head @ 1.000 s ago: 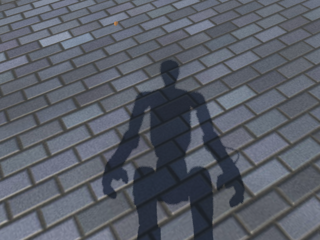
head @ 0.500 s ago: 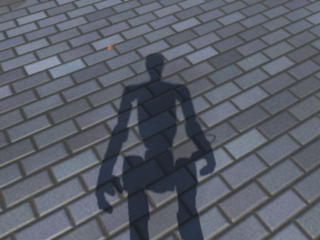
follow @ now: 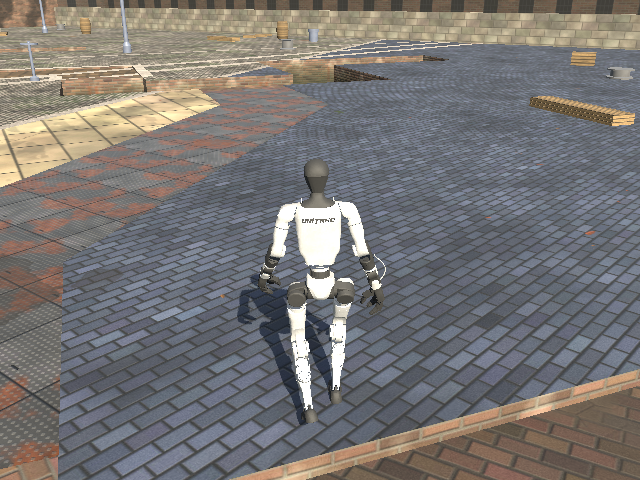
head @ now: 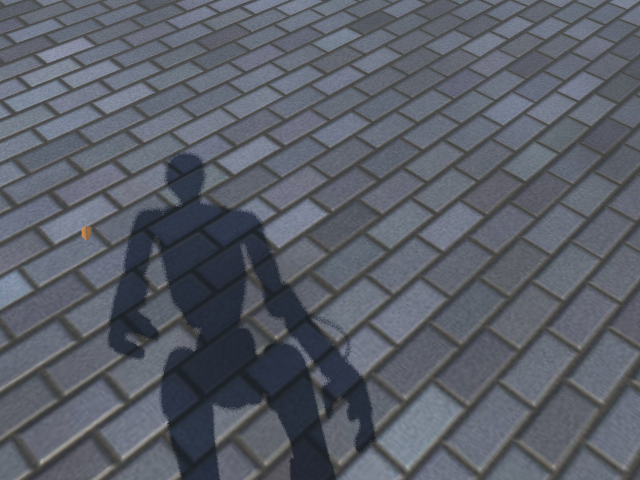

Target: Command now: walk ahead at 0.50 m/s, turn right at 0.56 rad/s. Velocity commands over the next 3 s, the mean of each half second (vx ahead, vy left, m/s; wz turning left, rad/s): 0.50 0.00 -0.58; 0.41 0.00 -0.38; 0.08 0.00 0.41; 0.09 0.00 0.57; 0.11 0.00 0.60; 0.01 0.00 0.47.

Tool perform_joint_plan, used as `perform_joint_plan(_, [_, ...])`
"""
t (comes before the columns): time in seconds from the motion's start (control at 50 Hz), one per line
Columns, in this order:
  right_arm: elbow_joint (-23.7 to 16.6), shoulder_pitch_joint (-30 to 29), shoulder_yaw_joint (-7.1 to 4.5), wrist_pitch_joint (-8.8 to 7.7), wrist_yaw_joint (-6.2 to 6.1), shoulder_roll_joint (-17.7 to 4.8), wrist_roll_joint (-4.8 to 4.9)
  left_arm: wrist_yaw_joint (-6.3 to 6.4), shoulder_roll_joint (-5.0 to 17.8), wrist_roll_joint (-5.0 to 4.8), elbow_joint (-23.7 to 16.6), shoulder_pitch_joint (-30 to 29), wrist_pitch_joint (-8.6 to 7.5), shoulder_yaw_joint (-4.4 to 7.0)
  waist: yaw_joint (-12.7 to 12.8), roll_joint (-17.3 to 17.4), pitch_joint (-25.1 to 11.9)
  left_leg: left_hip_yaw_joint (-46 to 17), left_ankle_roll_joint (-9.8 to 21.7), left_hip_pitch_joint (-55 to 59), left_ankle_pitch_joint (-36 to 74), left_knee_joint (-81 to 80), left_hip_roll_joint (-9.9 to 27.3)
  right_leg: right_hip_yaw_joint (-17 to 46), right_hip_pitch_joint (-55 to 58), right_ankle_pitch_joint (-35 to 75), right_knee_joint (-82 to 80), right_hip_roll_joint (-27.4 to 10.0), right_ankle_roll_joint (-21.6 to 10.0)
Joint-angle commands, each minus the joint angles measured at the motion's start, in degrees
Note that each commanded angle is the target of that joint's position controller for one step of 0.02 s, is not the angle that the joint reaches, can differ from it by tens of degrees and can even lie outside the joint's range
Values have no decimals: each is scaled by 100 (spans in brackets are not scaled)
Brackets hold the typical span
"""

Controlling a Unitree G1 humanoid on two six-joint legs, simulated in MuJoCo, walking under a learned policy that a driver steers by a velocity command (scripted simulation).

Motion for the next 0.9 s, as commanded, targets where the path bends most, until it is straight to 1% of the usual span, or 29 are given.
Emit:
perform_joint_plan(0.02, [-1237,-2013,111,-285,207,-54,378,190,899,3,879,3389,-115,382,1783,-374,-216,-2069,-416,-6164,-919,3689,-320,3628,5663,3379,-677,-2097,-1941])
perform_joint_plan(0.04, [-1958,-2622,21,-530,-183,-103,1198,200,477,-541,390,1667,75,149,511,-454,208,-1938,228,-5425,-92,3009,-383,3935,3707,2278,-1522,-1877,-1877])
perform_joint_plan(0.06, [-1834,-2243,43,-590,-322,-256,996,199,283,-546,7,748,152,43,-63,217,427,-1846,476,-4835,269,2526,-148,3696,2543,1728,-1877,-1828,-1626])
perform_joint_plan(0.08, [-1722,-1735,-31,-544,-389,-401,810,200,331,-411,-293,342,204,7,-420,412,459,-1794,556,-4224,447,2207,-45,3504,1522,1421,-2157,-1773,-1597])
perform_joint_plan(0.12, [-1670,-1399,-73,-420,-420,-540,698,221,539,-292,-715,-309,279,7,-774,298,901,-1623,510,-2964,521,417,292,2742,-431,1292,-2420,-1432,-1224])
perform_joint_plan(0.14, [-1713,-1711,18,-388,-408,-306,565,284,662,-283,-708,-56,297,48,-575,356,861,-1261,504,-2095,1180,-605,154,2072,-1072,1448,-2404,-954,-944])
perform_joint_plan(0.16, [-1767,-2060,55,-346,-409,-141,526,352,793,-320,-563,557,314,110,-273,197,615,-1090,429,-1496,2045,-1209,-97,1774,-1116,1125,-2326,-645,-798])
perform_joint_plan(0.22, [-1878,-2156,-43,-167,-454,-368,749,405,780,-451,-410,1333,380,141,-86,-418,269,-1372,223,-945,3143,-2179,-343,2093,-359,57,-2004,-696,-525])
perform_joint_plan(0.26, [-1878,-2110,-146,-123,-490,-507,765,424,546,-469,-432,1484,436,114,-164,-445,192,-1490,299,-816,2649,-2469,-343,2328,213,-279,-1398,-723,-296])
perform_joint_plan(0.3, [-1664,-1128,-320,-171,-480,-765,676,394,168,-385,-632,1318,429,29,-697,-432,-250,-1713,679,207,2173,-2565,55,2061,178,141,173,-468,70])
perform_joint_plan(0.32, [-1567,-314,-411,-162,-469,-1176,589,374,-391,-244,-778,1594,406,-127,-793,662,-1100,-3159,1130,1508,1617,-2759,1307,1366,-449,-1276,2067,-46,314])
perform_joint_plan(0.34, [-1386,-47,-504,-103,-399,-1578,532,314,-329,-452,-1034,2244,322,-153,-379,2681,-1449,-6417,2125,2270,-113,-3840,2433,914,-2062,-2178,3708,4,430])
perform_joint_plan(0.36, [-1567,-434,-418,-100,-399,-1041,569,316,105,-531,-889,2136,332,-73,-465,1857,-916,-6504,2146,1842,-1190,-4052,2332,1017,-2624,-1634,4615,-448,502])
perform_joint_plan(0.38, [-1594,-750,-335,-73,-423,-677,593,298,269,-490,-1017,1450,367,-31,-566,1182,-283,-5241,1925,1205,-887,-4004,2045,804,-2777,-1067,4794,-666,488])
perform_joint_plan(0.4, [-1582,-1076,-292,-47,-419,-546,546,298,283,-411,-1105,1056,401,-7,-460,659,23,-4222,1771,429,150,-3973,1715,687,-2433,-659,4583,-872,470])
perform_joint_plan(0.44, [-1461,-1395,-241,-39,-394,-311,456,268,261,-358,-1265,787,469,61,-209,624,330,-3015,1624,-519,1311,-4123,1244,731,-1831,-465,3917,-1133,411])
perform_joint_plan(0.46, [-1381,-1402,-252,-57,-382,-280,493,246,158,-380,-1346,753,509,43,-163,752,341,-2697,1654,-674,1617,-4232,1187,641,-1683,-469,3680,-1172,430])
perform_joint_plan(0.5, [-1232,-1258,-324,-89,-383,-412,570,221,52,-361,-1549,495,562,-3,-183,620,363,-2257,1796,-579,2184,-4415,1252,570,-1761,-331,3046,-1237,489])
perform_joint_plan(0.56, [-1110,-1181,-437,-88,-401,-717,573,159,-3,-316,-1688,154,590,-69,-232,394,265,-1742,1842,-439,2615,-4514,1399,504,-1559,326,2010,-1316,513])
perform_joint_plan(0.64, [-999,-1069,-507,-36,-386,-955,668,49,99,-359,-1843,-423,609,-74,-417,445,433,-1061,1631,-318,2479,-4569,1318,193,-1065,935,834,-1184,457])
perform_joint_plan(0.72, [-840,-801,-593,82,-350,-1183,753,-23,208,-357,-2072,-854,638,-32,-522,490,658,-757,1437,286,2863,-4213,1468,-142,-882,301,183,-985,189])
perform_joint_plan(0.76, [-832,-873,-622,156,-366,-1304,799,-27,410,-305,-1969,-305,645,111,-113,508,319,-285,1247,311,4782,-3075,1289,-576,220,170,-345,-533,-63])
perform_joint_plan(0.78, [-781,-674,-535,174,-373,-1089,764,20,671,-286,-1689,580,648,276,266,265,-143,-60,1083,-242,5386,-1812,988,-567,1730,510,-674,-245,-258])
perform_joint_plan(0.8, [-942,-661,-353,132,-356,-707,510,136,1157,-258,-1572,1489,660,406,601,-674,-792,4,752,-1895,3106,167,668,1147,3609,1651,-631,-1477,-673])
perform_joint_plan(0.82, [-1144,-301,-161,-19,-286,-282,464,136,1575,-203,-1684,1286,600,359,137,-1759,-1464,-653,480,-3678,-862,1831,-235,3898,4601,2242,-1412,-2939,-1686])
perform_joint_plan(0.84, [-963,-646,-307,-82,-244,-852,720,96,1057,-176,-1656,1425,553,236,508,-786,-1612,-1380,496,-3878,-646,2378,33,3491,4338,2934,-1412,-2934,-1616])
perform_joint_plan(0.86, [-1054,-944,-315,-60,-242,-885,837,88,830,-177,-1591,1146,509,148,392,-693,-999,-1299,545,-4041,-287,2311,231,2435,3789,3715,-1239,-2725,-1381])
perform_joint_plan(0.88, [-1002,-1073,-287,-15,-284,-778,761,79,610,-239,-1561,793,475,77,205,-294,-659,-1337,567,-3862,63,1860,452,1773,3114,3774,-1268,-2384,-1098])
perform_joint_plan(0.9, [-971,-1114,-303,53,-323,-753,690,78,503,-237,-1555,454,458,46,12,-275,-381,-1361,556,-3579,295,1484,551,1402,2475,3665,-1447,-2204,-929])
Next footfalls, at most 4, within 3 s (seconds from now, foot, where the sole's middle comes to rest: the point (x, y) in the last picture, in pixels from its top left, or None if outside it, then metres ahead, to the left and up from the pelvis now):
0.30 left None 0.38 0.15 -0.75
0.78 right None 0.47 -0.21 -0.75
1.28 left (363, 412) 0.69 -0.07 -0.75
1.70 right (464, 452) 0.61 -0.28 -0.75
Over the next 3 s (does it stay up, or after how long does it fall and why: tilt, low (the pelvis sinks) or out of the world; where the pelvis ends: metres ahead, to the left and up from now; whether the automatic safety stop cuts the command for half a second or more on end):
stays up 0.68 -0.08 0.02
